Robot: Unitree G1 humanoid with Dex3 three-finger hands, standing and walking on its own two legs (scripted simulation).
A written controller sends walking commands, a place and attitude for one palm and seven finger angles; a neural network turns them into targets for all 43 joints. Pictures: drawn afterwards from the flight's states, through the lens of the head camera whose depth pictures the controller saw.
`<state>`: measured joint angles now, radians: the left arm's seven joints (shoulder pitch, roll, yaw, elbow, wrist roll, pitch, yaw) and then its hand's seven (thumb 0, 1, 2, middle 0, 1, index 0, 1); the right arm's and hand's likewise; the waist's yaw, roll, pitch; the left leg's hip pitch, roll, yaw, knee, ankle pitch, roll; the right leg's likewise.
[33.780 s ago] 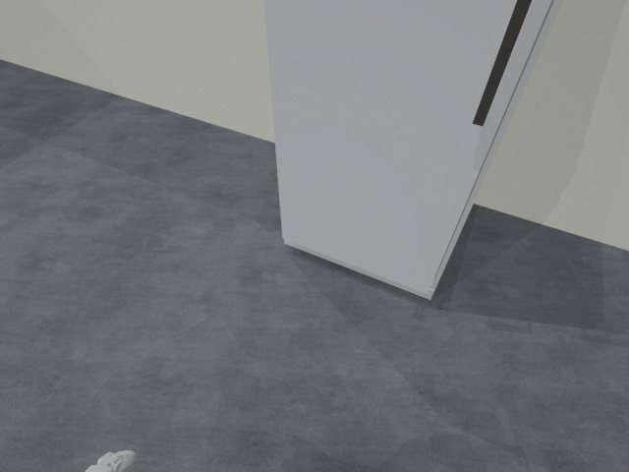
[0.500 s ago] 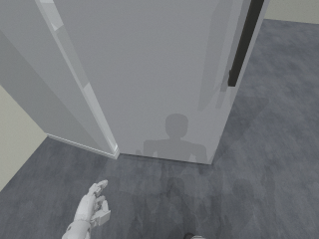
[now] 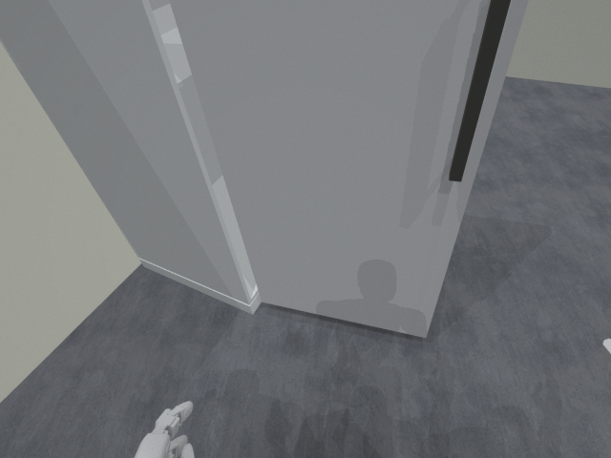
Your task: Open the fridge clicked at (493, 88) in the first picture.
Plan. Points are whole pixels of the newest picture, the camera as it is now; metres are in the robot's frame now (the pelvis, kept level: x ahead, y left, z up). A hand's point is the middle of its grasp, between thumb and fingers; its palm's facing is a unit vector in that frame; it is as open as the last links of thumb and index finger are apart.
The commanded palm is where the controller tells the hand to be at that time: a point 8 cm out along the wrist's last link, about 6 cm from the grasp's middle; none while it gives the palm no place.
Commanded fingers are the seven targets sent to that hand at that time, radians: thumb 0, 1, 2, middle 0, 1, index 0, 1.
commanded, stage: stop stepping back and stand still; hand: right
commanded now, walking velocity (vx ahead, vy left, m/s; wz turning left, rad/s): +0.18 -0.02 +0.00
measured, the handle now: (481, 66) +0.64 -0.22 +0.22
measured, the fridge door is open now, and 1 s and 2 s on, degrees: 79 79 79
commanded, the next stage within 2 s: let the arm hang, fingers relaxed in 0.52 s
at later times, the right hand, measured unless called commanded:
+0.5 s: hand (600, 332) +0.23 -0.25 +0.15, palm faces +0.40 +0.82 -0.40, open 7.4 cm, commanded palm +0.16 -0.30 +0.17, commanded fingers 0.00 -0.90 -0.90 0.20 0.30 0.20 0.30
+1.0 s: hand out of the picture +0.01 -0.16 -0.20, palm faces +0.01 +0.99 -0.14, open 7.2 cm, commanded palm none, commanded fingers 0.00 -0.90 -0.90 0.20 0.30 0.20 0.30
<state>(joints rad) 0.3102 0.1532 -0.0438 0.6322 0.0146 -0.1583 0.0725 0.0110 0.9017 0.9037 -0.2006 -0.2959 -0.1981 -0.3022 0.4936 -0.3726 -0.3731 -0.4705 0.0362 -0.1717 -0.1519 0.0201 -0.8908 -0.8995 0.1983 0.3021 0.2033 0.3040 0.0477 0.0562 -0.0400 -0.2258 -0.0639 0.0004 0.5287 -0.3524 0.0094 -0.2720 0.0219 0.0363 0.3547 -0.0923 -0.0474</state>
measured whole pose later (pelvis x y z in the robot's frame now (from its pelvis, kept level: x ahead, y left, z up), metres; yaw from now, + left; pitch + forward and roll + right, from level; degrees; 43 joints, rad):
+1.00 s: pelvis -0.02 +0.02 -0.02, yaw -3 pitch -2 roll +1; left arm 0.26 0.28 0.00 0.93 0.03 0.04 0.01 0.01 0.90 0.90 -0.20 -0.30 -0.20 -0.30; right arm 0.31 -0.22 0.02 0.91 -0.02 0.06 0.01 0.01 -0.94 -0.90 0.20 0.30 0.21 0.30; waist 0.01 0.05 0.05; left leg -0.19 -0.05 0.07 0.56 -0.35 0.05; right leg -0.35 0.03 0.06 0.59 -0.20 -0.02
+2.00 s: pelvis +0.01 +0.02 +0.00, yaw -1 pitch -1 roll +0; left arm 0.11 0.33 0.00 1.11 0.01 0.00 0.02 0.00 0.90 0.90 -0.20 -0.30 -0.20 -0.30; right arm 0.14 -0.31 -0.01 1.12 -0.01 0.00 0.00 0.01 -0.90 -0.90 0.20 0.30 0.20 0.30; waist 0.00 0.00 0.06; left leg -0.04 -0.03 0.03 0.32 -0.26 0.04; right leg -0.19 0.03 0.02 0.34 -0.13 -0.02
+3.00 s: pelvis +0.02 +0.03 +0.00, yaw +0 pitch -2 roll +0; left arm 0.12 0.31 0.00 1.12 0.01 0.01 0.02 0.00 0.90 0.90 -0.20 -0.30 -0.20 -0.30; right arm 0.14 -0.31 -0.01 1.12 -0.01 0.00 -0.01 0.01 -0.90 -0.90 0.20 0.30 0.20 0.30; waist 0.00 0.00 0.06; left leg 0.00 -0.06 0.02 0.29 -0.25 0.06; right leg -0.16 0.01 0.01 0.34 -0.14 0.00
